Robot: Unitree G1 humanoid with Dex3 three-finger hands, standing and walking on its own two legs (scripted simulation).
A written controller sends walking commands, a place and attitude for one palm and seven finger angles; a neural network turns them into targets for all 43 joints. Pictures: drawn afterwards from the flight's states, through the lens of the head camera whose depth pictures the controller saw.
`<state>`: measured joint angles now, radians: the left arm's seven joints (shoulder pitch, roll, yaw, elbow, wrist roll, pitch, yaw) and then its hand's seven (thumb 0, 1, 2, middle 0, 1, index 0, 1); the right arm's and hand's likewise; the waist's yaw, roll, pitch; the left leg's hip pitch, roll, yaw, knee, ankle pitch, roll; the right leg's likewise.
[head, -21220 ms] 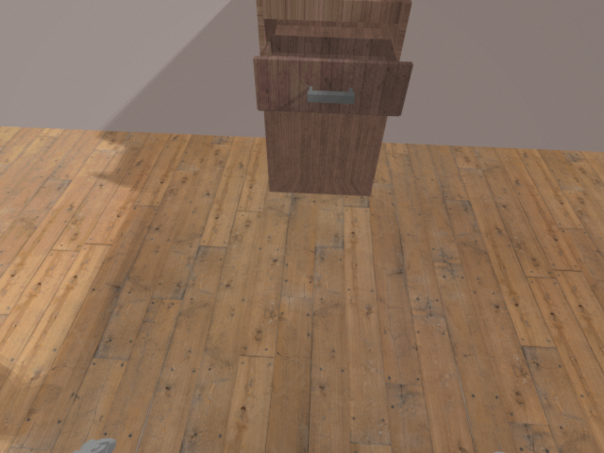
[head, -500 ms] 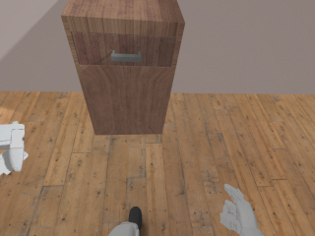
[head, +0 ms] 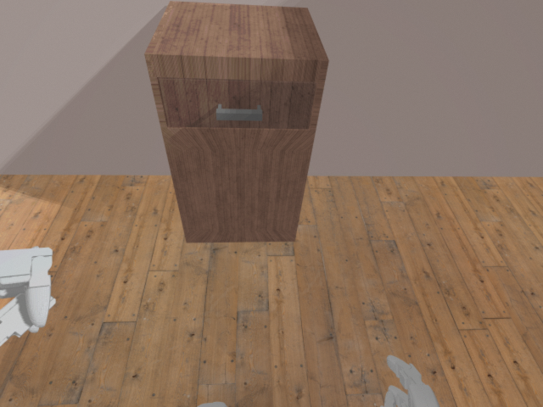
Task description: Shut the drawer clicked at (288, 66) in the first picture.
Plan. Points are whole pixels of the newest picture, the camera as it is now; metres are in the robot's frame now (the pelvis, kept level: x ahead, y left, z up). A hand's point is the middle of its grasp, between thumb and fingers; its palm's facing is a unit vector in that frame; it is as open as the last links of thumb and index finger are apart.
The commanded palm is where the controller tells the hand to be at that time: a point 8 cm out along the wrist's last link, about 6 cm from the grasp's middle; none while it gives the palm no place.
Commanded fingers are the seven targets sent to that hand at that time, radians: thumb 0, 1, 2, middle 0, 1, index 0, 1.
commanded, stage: stop stepping back and stand still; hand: left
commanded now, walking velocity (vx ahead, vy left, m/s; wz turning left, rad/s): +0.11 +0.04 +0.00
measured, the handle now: (239, 111) +0.91 +0.14 -0.06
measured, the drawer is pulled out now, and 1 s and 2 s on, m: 0.00 0.00 0.00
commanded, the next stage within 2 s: let the arm hang, fingers relaxed in 0.56 s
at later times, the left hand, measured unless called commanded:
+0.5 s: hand (47, 274) +0.21 +0.26 +0.16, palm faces +0.36 -0.80 -0.48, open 3.3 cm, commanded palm +0.15 +0.30 +0.18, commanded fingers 0.00 0.90 0.90 -1.40 -1.60 -1.40 -1.60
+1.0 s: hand out of the picture +0.04 +0.22 -0.18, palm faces +0.08 -0.97 -0.22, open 3.3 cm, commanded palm none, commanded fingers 0.00 0.90 0.90 -0.68 -0.82 -0.68 -0.82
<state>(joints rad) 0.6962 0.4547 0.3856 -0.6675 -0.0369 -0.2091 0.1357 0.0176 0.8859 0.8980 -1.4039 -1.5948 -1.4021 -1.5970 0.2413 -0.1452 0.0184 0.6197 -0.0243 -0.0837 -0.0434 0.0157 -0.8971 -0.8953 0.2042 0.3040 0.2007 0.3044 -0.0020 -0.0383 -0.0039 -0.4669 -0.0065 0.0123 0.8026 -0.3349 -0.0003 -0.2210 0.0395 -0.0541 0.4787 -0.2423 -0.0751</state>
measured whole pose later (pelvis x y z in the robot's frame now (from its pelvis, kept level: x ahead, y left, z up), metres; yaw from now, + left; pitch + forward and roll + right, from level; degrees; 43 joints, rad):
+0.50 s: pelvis +0.03 +0.02 +0.00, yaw +2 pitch +0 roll +0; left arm 0.63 0.39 0.36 -0.57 -0.04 -0.22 0.14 0.02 0.89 0.90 -1.40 -1.59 -1.40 -1.60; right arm 0.18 -0.18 0.01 0.60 0.00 -0.10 -0.06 0.02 -0.90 -0.90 0.20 0.30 0.20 0.30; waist 0.00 0.00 0.05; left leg -0.27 0.03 0.06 0.50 -0.23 0.01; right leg -0.17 0.01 -0.06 0.48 -0.31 -0.02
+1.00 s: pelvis +0.02 +0.03 +0.00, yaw +4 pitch +0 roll -1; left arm 0.26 0.21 0.02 0.95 0.01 0.05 0.04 0.02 0.90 0.90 -1.02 -1.24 -1.02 -1.23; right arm 0.21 -0.22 0.00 0.95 -0.03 0.02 -0.01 0.01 -0.90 -0.90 0.20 0.30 0.20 0.30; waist -0.01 -0.03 0.08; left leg -0.30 0.00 0.03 0.52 -0.21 0.03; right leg -0.18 -0.01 -0.09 0.49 -0.30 -0.01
